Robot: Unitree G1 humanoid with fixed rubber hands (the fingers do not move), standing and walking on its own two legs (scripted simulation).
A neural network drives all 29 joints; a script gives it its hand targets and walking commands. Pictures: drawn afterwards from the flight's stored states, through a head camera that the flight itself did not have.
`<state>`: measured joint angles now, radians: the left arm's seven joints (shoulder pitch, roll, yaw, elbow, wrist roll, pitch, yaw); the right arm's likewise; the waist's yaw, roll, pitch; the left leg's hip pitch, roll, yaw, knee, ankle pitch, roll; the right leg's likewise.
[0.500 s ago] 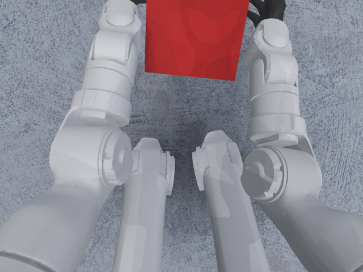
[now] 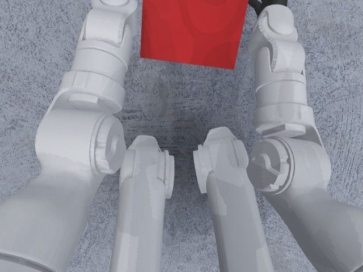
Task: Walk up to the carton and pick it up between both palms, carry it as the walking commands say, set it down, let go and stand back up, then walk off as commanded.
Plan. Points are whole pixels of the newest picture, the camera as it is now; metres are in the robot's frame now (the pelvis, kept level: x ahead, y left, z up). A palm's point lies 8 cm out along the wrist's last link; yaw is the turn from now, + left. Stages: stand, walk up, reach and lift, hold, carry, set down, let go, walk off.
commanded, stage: set down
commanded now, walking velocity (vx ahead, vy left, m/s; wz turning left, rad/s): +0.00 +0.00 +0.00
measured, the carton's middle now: (191, 6) +0.55 -0.05 -0.25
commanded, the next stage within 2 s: none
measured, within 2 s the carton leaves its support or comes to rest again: rests again in 1.70 s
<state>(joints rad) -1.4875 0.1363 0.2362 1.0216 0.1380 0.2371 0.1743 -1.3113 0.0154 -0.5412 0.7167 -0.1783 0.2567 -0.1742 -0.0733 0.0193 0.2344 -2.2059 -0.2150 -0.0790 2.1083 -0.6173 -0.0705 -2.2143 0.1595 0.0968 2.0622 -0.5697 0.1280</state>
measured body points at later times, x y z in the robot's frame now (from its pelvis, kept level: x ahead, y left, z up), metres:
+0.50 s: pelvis +0.00 +0.00 +0.00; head +0.37 +0.00 +0.25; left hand +0.58 +0.07 -0.16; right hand +0.53 -0.17 -0.16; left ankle +0.09 +0.11 -0.37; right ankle +0.11 -0.14 -0.37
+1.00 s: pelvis +0.01 +0.00 -0.01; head +0.38 +0.00 +0.24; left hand +0.59 +0.07 -0.17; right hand +0.54 -0.18 -0.17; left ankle +0.09 +0.11 -0.37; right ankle +0.11 -0.14 -0.37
